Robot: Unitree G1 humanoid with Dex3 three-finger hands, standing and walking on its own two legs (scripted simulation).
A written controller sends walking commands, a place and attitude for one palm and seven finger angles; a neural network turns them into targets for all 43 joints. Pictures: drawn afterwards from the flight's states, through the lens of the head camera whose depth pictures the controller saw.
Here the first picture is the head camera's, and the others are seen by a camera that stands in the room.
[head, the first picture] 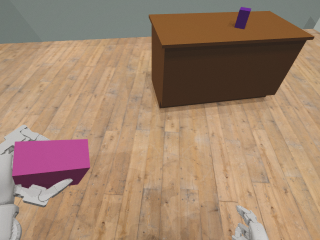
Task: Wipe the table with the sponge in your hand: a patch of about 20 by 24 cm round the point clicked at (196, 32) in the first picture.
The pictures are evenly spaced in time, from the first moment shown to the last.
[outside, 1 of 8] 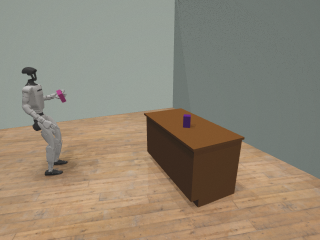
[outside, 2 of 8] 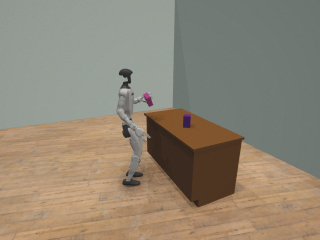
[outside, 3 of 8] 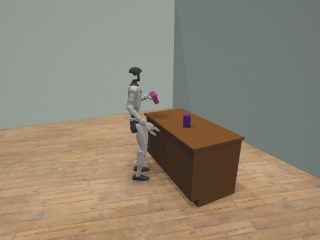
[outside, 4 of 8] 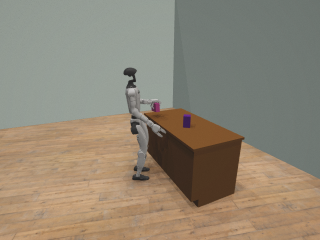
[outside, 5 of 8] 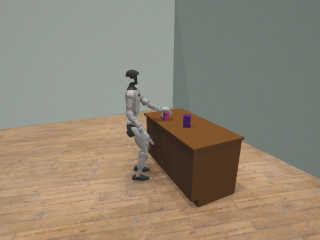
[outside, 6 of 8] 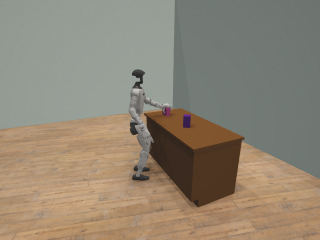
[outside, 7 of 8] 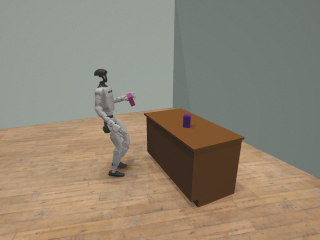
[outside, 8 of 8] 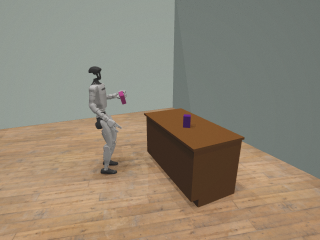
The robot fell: no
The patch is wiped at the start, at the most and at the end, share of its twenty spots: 0.00 1.00 1.00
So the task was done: yes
